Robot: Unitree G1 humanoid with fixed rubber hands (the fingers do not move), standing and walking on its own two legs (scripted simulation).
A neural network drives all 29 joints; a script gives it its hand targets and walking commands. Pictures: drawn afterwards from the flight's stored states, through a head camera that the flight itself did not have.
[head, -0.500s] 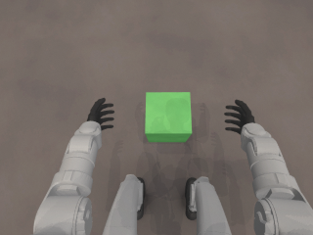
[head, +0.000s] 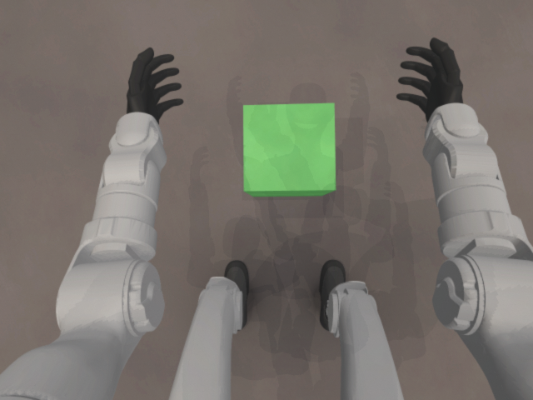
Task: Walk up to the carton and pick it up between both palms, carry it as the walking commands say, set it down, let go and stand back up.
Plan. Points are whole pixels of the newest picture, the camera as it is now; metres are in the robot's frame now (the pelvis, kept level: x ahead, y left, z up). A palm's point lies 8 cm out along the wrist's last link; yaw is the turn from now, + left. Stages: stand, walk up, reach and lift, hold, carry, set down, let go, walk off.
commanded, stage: reach and lift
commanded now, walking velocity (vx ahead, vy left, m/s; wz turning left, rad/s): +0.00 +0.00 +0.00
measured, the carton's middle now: (287, 156) +0.50 +0.00 -0.54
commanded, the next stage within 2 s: none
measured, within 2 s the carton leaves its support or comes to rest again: neither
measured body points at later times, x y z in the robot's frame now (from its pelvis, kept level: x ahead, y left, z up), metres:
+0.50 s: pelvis -0.01 +0.00 -0.06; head +0.32 +0.00 +0.24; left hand +0.51 +0.21 -0.19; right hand +0.54 -0.18 -0.19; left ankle +0.06 +0.14 -0.63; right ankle +0.07 -0.14 -0.63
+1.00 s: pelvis -0.04 +0.00 -0.20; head +0.31 +0.00 +0.07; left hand +0.52 +0.20 -0.35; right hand +0.53 -0.18 -0.35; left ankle +0.06 +0.14 -0.63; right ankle +0.07 -0.14 -0.63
